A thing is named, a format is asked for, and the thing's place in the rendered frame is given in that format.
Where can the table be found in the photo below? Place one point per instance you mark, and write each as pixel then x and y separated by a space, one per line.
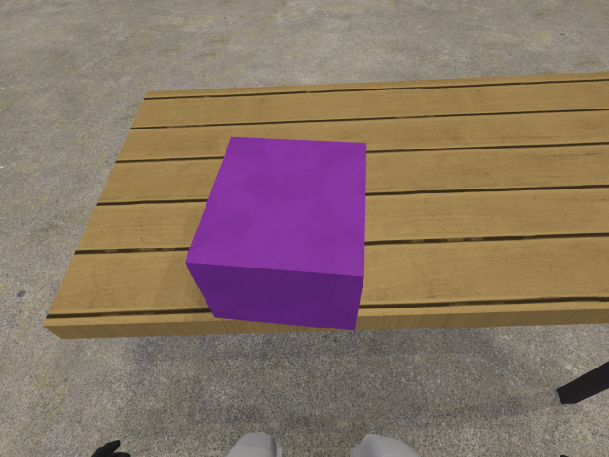
pixel 486 205

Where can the left robot thigh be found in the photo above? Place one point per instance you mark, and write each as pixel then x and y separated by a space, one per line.
pixel 256 445

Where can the right robot thigh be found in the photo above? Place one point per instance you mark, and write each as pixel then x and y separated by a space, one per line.
pixel 379 446

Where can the carton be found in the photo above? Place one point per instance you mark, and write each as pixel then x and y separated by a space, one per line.
pixel 281 239

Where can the robot thigh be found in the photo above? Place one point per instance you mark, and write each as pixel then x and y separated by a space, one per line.
pixel 379 446
pixel 256 445

